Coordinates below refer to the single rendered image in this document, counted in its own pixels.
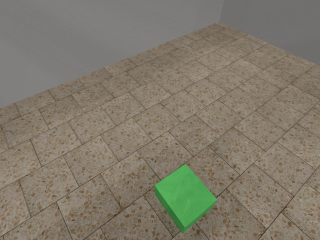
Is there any carton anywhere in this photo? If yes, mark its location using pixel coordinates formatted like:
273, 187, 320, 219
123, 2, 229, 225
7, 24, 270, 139
154, 164, 217, 233

